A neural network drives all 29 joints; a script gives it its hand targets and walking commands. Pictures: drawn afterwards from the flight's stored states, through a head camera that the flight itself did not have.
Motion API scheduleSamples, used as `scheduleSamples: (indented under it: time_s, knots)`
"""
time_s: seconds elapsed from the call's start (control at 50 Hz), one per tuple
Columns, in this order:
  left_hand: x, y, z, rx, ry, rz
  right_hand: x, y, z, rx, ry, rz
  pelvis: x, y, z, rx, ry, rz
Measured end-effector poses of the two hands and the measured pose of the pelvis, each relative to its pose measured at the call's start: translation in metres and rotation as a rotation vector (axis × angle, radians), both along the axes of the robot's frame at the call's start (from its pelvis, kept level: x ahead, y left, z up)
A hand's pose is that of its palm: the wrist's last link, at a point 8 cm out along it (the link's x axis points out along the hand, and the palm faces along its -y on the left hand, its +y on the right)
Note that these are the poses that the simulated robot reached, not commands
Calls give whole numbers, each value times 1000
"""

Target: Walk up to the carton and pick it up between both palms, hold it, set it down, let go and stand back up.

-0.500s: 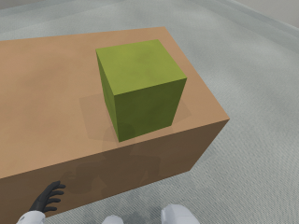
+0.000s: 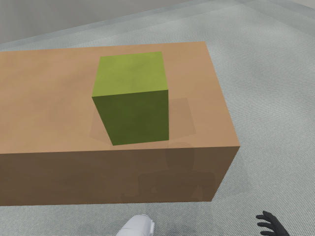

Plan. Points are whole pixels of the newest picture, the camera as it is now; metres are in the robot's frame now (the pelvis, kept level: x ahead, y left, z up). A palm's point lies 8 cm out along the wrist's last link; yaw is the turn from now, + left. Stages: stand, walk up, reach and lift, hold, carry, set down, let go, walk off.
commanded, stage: walk up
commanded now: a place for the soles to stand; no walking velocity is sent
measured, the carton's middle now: (136, 100) +0.53 +0.12 +0.00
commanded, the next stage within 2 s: none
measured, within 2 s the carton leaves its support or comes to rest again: neither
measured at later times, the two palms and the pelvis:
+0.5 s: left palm out of the picture +0.02 +0.27 -0.12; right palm (244, 194) +0.25 -0.21 -0.09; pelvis +0.06 +0.00 -0.01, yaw +12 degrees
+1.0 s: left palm (52, 231) +0.14 +0.30 -0.07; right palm (244, 179) +0.29 -0.22 -0.09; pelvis +0.09 +0.00 -0.01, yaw +16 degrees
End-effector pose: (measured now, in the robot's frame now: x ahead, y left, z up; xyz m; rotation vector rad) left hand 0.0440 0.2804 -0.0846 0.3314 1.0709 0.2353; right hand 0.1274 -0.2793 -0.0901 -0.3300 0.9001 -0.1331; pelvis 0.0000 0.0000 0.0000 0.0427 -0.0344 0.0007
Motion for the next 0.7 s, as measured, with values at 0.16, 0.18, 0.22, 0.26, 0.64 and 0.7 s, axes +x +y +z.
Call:
scheduleSamples:
  time_s: [0.16, 0.18, 0.22, 0.26, 0.64, 0.7]
  knots:
    - [-52, -20, 10, 20, 91, 126, 13, 12, -19, 66, 130, 91, 15, -15, 8, 6, -3, 84]
    - [-58, -22, 10, 15, 105, 142, 19, 16, -20, 73, 130, 103, 17, -16, 8, 6, -4, 92]
    - [-69, -26, 7, 2, 129, 172, 33, 26, -19, 85, 120, 128, 21, -16, 7, 4, -7, 108]
    - [-77, -28, 3, -13, 149, 199, 49, 36, -18, 94, 100, 154, 26, -15, 5, 1, -8, 123]
    - [63, -7, -12, -90, -130, 128, 96, 31, -3, -11, 75, 132, 73, -3, -4, -53, 2, 239]
    - [81, -9, -9, -53, -182, 124, 101, 25, -15, 16, 99, 147, 80, -10, -11, -51, 5, 246]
